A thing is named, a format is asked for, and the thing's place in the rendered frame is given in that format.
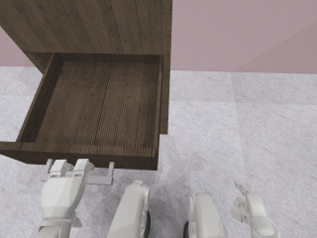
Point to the robot left forearm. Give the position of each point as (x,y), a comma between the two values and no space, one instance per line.
(54,228)

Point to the handle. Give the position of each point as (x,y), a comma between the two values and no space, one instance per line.
(88,179)

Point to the right robot hand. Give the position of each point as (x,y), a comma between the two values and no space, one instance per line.
(245,209)

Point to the right robot thigh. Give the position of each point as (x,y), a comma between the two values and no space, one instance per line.
(208,222)

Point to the drawer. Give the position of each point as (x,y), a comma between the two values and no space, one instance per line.
(102,107)

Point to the left robot hand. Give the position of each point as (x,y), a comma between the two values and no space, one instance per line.
(61,195)

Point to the right robot shin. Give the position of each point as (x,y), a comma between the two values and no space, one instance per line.
(192,225)

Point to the robot right forearm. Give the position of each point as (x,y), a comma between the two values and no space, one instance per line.
(263,227)

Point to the cabinet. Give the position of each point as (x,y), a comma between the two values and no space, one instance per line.
(118,27)

